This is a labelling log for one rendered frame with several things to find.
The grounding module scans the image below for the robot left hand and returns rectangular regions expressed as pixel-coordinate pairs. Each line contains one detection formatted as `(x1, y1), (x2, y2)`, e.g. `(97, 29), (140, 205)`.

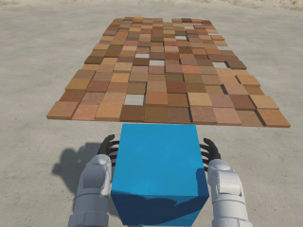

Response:
(98, 134), (119, 166)

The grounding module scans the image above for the carton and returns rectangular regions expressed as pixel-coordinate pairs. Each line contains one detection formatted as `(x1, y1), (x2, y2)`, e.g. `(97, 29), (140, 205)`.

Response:
(110, 123), (209, 227)

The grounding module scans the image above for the robot right hand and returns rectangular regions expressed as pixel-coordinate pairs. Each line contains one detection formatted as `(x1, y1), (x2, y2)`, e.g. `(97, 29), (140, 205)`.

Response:
(200, 138), (221, 172)

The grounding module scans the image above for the robot left forearm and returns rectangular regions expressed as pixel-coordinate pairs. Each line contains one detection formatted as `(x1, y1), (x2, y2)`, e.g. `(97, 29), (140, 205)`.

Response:
(67, 154), (112, 227)

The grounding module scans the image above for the robot right forearm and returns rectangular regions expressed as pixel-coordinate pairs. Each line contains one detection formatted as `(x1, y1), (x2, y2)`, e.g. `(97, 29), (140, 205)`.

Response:
(207, 159), (254, 227)

